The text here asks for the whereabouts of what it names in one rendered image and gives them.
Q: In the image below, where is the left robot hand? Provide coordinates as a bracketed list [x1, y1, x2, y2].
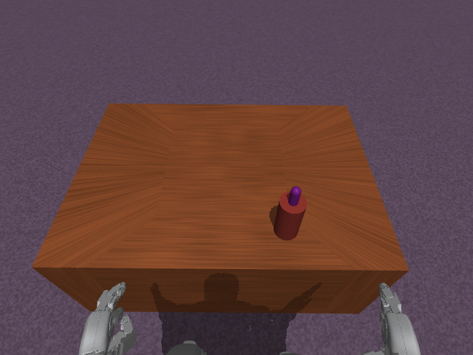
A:
[79, 282, 137, 355]

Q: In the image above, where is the bottle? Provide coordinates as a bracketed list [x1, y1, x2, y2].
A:
[273, 186, 307, 240]

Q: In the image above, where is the right robot hand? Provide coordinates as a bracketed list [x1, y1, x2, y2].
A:
[359, 283, 421, 355]

